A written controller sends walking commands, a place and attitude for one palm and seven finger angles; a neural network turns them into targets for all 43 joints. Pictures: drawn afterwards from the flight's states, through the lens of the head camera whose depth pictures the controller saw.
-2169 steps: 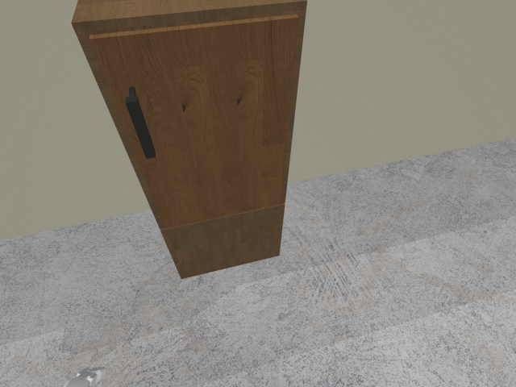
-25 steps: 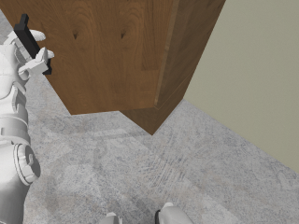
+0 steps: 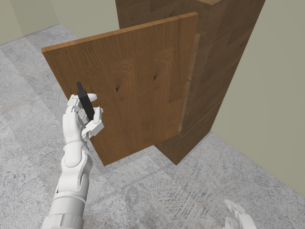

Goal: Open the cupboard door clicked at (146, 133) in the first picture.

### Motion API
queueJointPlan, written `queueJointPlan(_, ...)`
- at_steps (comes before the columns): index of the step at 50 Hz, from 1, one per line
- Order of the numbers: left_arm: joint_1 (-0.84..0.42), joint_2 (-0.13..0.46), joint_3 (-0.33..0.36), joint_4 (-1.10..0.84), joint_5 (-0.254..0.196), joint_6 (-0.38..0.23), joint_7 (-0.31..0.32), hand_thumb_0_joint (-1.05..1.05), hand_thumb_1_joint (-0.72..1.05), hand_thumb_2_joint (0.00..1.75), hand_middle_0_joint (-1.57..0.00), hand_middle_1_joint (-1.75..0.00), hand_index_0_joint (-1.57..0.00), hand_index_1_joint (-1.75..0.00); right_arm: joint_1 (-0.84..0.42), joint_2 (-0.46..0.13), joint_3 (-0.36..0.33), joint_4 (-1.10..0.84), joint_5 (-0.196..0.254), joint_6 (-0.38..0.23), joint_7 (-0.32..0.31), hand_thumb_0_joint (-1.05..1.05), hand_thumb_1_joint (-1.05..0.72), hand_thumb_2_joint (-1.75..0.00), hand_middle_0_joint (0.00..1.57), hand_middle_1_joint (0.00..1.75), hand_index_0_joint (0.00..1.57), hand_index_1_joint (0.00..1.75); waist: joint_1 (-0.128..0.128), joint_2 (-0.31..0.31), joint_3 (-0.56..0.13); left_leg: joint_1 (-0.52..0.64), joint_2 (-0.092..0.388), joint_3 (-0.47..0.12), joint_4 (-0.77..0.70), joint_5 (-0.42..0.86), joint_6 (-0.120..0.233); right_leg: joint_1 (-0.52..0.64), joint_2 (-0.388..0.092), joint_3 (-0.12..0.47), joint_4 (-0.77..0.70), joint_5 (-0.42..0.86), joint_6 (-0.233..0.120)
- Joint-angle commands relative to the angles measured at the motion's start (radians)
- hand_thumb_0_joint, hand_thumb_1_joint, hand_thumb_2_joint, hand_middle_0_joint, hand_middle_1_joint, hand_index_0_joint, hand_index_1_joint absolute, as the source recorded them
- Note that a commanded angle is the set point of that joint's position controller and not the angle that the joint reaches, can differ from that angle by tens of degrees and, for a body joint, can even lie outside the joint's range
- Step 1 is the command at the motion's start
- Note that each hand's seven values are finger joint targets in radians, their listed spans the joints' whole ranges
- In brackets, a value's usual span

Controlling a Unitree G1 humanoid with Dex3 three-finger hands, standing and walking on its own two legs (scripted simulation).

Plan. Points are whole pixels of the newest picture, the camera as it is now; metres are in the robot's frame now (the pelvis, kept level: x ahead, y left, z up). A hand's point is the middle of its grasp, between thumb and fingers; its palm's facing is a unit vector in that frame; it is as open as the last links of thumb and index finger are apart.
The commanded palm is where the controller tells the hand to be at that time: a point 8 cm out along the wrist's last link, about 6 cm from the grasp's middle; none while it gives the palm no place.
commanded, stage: pull the door open along its arc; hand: left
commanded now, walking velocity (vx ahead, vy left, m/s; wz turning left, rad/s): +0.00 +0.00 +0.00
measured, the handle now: (88, 107) +0.42 +0.19 +0.09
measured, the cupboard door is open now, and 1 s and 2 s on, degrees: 72 91 94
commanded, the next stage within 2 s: open thumb and fingers to let go in 0.38 s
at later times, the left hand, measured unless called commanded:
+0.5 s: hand (134, 151) +0.28 +0.05 +0.09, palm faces +0.38 -0.93 +0.00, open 5.9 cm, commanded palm +0.24 +0.11 +0.08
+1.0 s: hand (128, 149) +0.29 +0.07 +0.09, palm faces +0.39 -0.92 -0.01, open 12.5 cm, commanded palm +0.24 +0.11 +0.08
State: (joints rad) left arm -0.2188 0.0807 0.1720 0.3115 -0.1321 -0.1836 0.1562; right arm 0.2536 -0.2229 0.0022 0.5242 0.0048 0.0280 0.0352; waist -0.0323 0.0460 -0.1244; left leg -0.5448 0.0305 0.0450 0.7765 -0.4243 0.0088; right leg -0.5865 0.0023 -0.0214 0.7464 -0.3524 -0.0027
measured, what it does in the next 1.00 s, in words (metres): stands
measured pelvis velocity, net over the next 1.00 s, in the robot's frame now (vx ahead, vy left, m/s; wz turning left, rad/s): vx -0.01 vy -0.02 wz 0.06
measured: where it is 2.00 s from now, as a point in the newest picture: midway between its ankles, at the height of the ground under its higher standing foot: outside the picture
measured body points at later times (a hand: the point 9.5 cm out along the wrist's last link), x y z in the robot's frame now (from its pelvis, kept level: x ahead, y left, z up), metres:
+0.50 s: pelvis +0.00 -0.04 +0.01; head +0.00 -0.06 +0.46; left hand +0.26 +0.10 +0.09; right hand +0.17 -0.25 -0.10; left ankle -0.03 +0.11 -0.71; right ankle +0.01 -0.12 -0.71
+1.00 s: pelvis -0.01 -0.02 +0.00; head +0.00 -0.04 +0.45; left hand +0.26 +0.11 +0.09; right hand +0.17 -0.23 -0.10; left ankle -0.03 +0.11 -0.71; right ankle +0.01 -0.12 -0.71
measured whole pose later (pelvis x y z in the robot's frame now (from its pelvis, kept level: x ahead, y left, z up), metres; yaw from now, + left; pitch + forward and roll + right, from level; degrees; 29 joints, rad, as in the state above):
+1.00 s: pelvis -0.01 -0.02 +0.00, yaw +3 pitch +4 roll +0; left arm 0.02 -0.11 -0.20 0.10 0.07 -0.10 0.53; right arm 0.18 -0.18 0.01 0.59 -0.06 0.04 -0.02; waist 0.01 0.04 -0.07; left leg -0.42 0.01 -0.01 0.74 -0.39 -0.02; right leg -0.45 -0.01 -0.08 0.75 -0.36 -0.03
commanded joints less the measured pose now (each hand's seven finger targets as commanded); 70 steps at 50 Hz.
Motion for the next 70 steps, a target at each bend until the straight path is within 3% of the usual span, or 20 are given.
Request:
queueJointPlan(1,-0.153,0.108,0.043,-0.248,0.070,-0.028,0.207,0.00,0.90,0.90,-0.40,-1.35,-0.40,-1.35,-0.015,-0.108,-0.042,-0.105,-0.025,-0.026,-0.023,0.00,-0.90,-0.90,0.20,0.30,0.20,0.30,0.038,-0.105,-0.224,0.075,-0.020,-0.023,-0.109,0.341,-0.010,0.275,0.008,-0.031,-0.073,0.350,-0.015)
queueJointPlan(4,-0.164,0.026,-0.035,-0.283,0.113,-0.009,0.290,0.00,0.90,0.90,-0.40,-1.35,-0.40,-1.35,-0.064,-0.091,-0.033,-0.096,-0.036,-0.022,-0.034,0.00,-0.90,-0.90,0.20,0.30,0.20,0.30,0.038,-0.066,-0.210,0.093,-0.027,-0.022,-0.120,0.290,-0.010,0.270,-0.002,-0.022,-0.093,0.288,-0.017)
queueJointPlan(5,-0.156,0.002,-0.068,-0.298,0.127,-0.005,0.301,0.00,0.90,0.90,-0.40,-1.35,-0.40,-1.35,-0.067,-0.087,-0.031,-0.094,-0.043,-0.023,-0.037,0.00,-0.90,-0.90,0.20,0.30,0.20,0.30,0.036,-0.060,-0.204,0.099,-0.029,-0.021,-0.120,0.286,-0.009,0.273,-0.005,-0.020,-0.098,0.289,-0.018)
queueJointPlan(6,-0.137,-0.007,-0.093,-0.313,0.143,-0.003,0.309,0.00,0.90,0.90,-0.40,-1.35,-0.40,-1.35,-0.067,-0.088,-0.034,-0.093,-0.048,-0.021,-0.041,0.00,-0.90,-0.90,0.20,0.30,0.20,0.30,0.029,-0.100,-0.214,0.106,-0.027,-0.022,-0.117,0.282,-0.004,0.284,-0.006,-0.015,-0.111,0.289,-0.016)
queueJointPlan(8,-0.104,-0.052,-0.154,-0.341,0.163,0.004,0.311,0.00,0.90,0.90,-0.40,-1.35,-0.40,-1.35,-0.084,-0.080,-0.030,-0.096,-0.051,-0.018,-0.045,0.00,-0.90,-0.90,0.20,0.30,0.20,0.30,0.030,-0.074,-0.203,0.119,-0.029,-0.018,-0.123,0.275,-0.005,0.288,-0.011,-0.014,-0.116,0.289,-0.019)
queueJointPlan(12,-0.047,-0.113,-0.235,-0.388,0.163,0.008,0.302,0.00,0.90,0.90,-0.40,-1.35,-0.40,-1.35,-0.111,-0.072,-0.027,-0.099,-0.054,-0.019,-0.057,0.00,-0.90,-0.90,0.20,0.30,0.20,0.30,0.024,-0.116,-0.179,0.137,-0.031,-0.022,-0.126,0.254,0.000,0.302,-0.016,-0.006,-0.145,0.279,-0.016)
queueJointPlan(17,0.087,-0.182,-0.314,-0.476,0.161,0.013,0.315,0.00,0.90,0.90,-0.40,-1.35,-0.40,-1.35,-0.143,-0.059,-0.023,-0.115,-0.057,-0.033,-0.058,0.00,-0.90,-0.90,0.20,0.30,0.20,0.30,0.040,-0.118,-0.157,0.158,-0.036,-0.024,-0.129,0.259,0.001,0.322,-0.023,-0.001,-0.159,0.289,-0.015)
queueJointPlan(21,0.200,-0.214,-0.371,-0.528,0.196,0.024,0.347,0.00,0.90,0.90,-0.40,-1.35,-0.40,-1.35,-0.154,-0.050,-0.024,-0.123,-0.061,-0.040,-0.050,0.00,-0.90,-0.90,0.20,0.30,0.20,0.30,0.043,-0.131,-0.129,0.162,-0.038,-0.029,-0.121,0.268,0.001,0.323,-0.030,0.003,-0.164,0.300,-0.015)
queueJointPlan(24,0.016,-0.162,-0.339,-0.500,0.223,0.023,0.387,0.00,0.90,0.90,-0.40,-1.35,-0.40,-1.35,-0.170,-0.051,-0.018,-0.096,-0.072,-0.040,-0.063,0.00,-0.90,-0.90,0.20,0.30,0.20,0.30,0.014,-0.176,-0.078,0.139,-0.048,-0.038,-0.097,0.206,0.008,0.266,-0.049,0.043,-0.201,0.206,-0.002)
queueJointPlan(27,-0.022,-0.157,-0.316,-0.451,0.222,0.021,0.408,0.00,0.69,0.81,-0.38,-1.33,-0.38,-1.33,-0.197,-0.037,-0.014,-0.079,-0.071,-0.039,-0.075,0.00,-0.90,-0.90,0.20,0.30,0.20,0.30,0.023,-0.153,-0.063,0.142,-0.055,-0.038,-0.094,0.153,0.008,0.247,-0.060,0.072,-0.246,0.067,-0.004)
queueJointPlan(34,0.002,-0.182,-0.321,-0.429,0.186,0.009,0.363,0.00,0.20,0.60,-0.35,-1.27,-0.35,-1.27,-0.182,-0.036,-0.017,-0.071,-0.068,-0.034,-0.081,0.00,-0.90,-0.90,0.20,0.30,0.20,0.30,0.039,-0.126,-0.180,0.164,-0.052,-0.036,-0.113,0.240,0.003,0.326,-0.049,0.033,-0.172,0.285,-0.005)
queueJointPlan(37,0.018,-0.214,-0.351,-0.426,0.187,0.009,0.351,0.00,-0.01,0.51,-0.33,-1.25,-0.33,-1.25,-0.173,-0.039,-0.017,-0.081,-0.068,-0.036,-0.072,0.00,-0.90,-0.90,0.20,0.30,0.20,0.30,0.035,-0.127,-0.161,0.166,-0.046,-0.037,-0.117,0.264,0.003,0.312,-0.040,0.009,-0.152,0.310,-0.009)
queueJointPlan(40,0.010,-0.212,-0.353,-0.436,0.197,0.007,0.355,0.00,-0.22,0.42,-0.32,-1.23,-0.32,-1.23,-0.170,-0.042,-0.021,-0.086,-0.067,-0.036,-0.070,0.00,-0.90,-0.90,0.20,0.30,0.20,0.30,0.032,-0.157,-0.159,0.165,-0.044,-0.037,-0.115,0.260,0.003,0.301,-0.035,0.002,-0.151,0.286,-0.012)
queueJointPlan(44,-0.015,-0.213,-0.367,-0.447,0.217,0.011,0.371,0.00,-0.50,0.30,-0.30,-1.20,-0.30,-1.20,-0.176,-0.044,-0.021,-0.091,-0.068,-0.037,-0.067,0.00,-0.90,-0.90,0.20,0.30,0.20,0.30,0.033,-0.140,-0.142,0.161,-0.041,-0.043,-0.112,0.252,0.003,0.272,-0.030,-0.007,-0.140,0.243,-0.019)
queueJointPlan(46,0.006,-0.227,-0.380,-0.447,0.227,0.016,0.377,0.00,-0.50,0.30,-0.30,-1.20,-0.30,-1.20,-0.176,-0.043,-0.021,-0.095,-0.068,-0.035,-0.065,0.00,-0.90,-0.90,0.20,0.30,0.20,0.30,0.041,-0.129,-0.146,0.162,-0.040,-0.045,-0.111,0.260,0.001,0.270,-0.025,-0.018,-0.130,0.237,-0.025)
queueJointPlan(52,-0.022,-0.245,-0.393,-0.438,0.231,0.029,0.396,0.00,-0.50,0.30,-0.25,-0.90,-0.25,-0.90,-0.183,-0.039,-0.018,-0.094,-0.066,-0.036,-0.063,0.00,-0.90,-0.90,0.20,0.30,0.20,0.30,0.038,-0.097,-0.137,0.153,-0.038,-0.047,-0.110,0.247,-0.001,0.248,-0.020,-0.027,-0.117,0.207,-0.029)
queueJointPlan(59,-0.034,-0.249,-0.391,-0.441,0.229,0.038,0.411,0.00,-0.50,0.30,-0.19,-0.55,-0.19,-0.55,-0.180,-0.039,-0.019,-0.094,-0.067,-0.033,-0.063,0.00,-0.90,-0.90,0.20,0.30,0.20,0.30,0.044,-0.108,-0.167,0.154,-0.035,-0.050,-0.115,0.252,-0.005,0.257,-0.014,-0.035,-0.107,0.199,-0.033)
queueJointPlan(64,-0.058,-0.272,-0.412,-0.422,0.241,0.049,0.434,0.00,-0.50,0.30,-0.15,-0.30,-0.15,-0.30,-0.188,-0.038,-0.018,-0.089,-0.065,-0.030,-0.056,0.00,-0.90,-0.90,0.20,0.30,0.20,0.30,0.040,-0.097,-0.133,0.148,-0.031,-0.057,-0.117,0.237,-0.009,0.229,-0.009,-0.043,-0.104,0.162,-0.038)
queueJointPlan(67,-0.085,-0.259,-0.396,-0.424,0.238,0.054,0.445,0.00,-0.50,0.30,-0.15,-0.30,-0.15,-0.30,-0.202,-0.039,-0.017,-0.087,-0.063,-0.028,-0.057,0.00,-0.90,-0.90,0.20,0.30,0.20,0.30,0.040,-0.111,-0.139,0.146,-0.032,-0.058,-0.116,0.216,-0.008,0.224,-0.009,-0.039,-0.112,0.130,-0.036)
queueJointPlan(70,-0.109,-0.294,-0.427,-0.399,0.246,0.060,0.452,0.00,-0.50,0.30,-0.15,-0.30,-0.15,-0.30,-0.202,-0.037,-0.016,-0.082,-0.064,-0.030,-0.054,0.00,-0.90,-0.90,0.20,0.30,0.20,0.30,0.032,-0.101,-0.125,0.141,-0.031,-0.063,-0.113,0.201,-0.009,0.200,-0.008,-0.047,-0.104,0.107,-0.037)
